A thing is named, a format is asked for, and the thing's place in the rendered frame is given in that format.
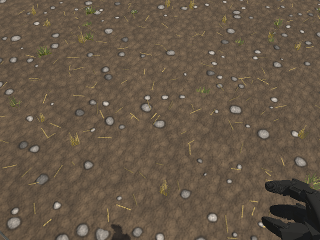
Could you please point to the robot right hand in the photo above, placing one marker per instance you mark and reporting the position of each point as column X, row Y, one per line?
column 307, row 218

